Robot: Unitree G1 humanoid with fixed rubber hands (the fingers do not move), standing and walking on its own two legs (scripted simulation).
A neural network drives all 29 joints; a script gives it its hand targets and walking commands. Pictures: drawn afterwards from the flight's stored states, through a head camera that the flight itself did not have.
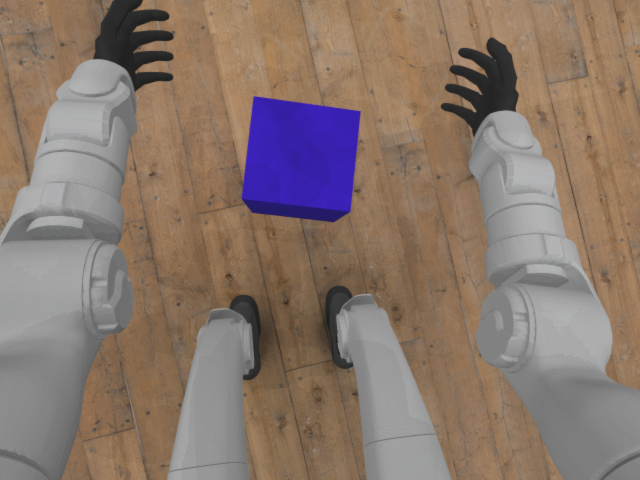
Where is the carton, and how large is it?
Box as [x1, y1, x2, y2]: [242, 96, 360, 221]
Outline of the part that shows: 254,96 242,191 242,199 252,212 334,221 347,213 350,210 360,111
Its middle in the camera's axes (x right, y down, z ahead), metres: -0.04 -0.16 +0.87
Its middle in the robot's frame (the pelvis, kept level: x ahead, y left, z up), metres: +0.52 -0.05 -0.53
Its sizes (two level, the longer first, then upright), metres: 0.210 0.200 0.250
